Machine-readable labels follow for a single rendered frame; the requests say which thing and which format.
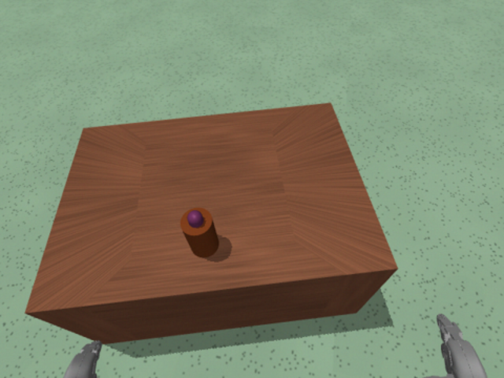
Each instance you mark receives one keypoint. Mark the right robot hand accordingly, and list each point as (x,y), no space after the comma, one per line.
(461,360)

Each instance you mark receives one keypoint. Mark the bottle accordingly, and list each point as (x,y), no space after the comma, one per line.
(198,228)

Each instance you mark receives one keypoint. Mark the left robot hand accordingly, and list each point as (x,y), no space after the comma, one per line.
(83,365)

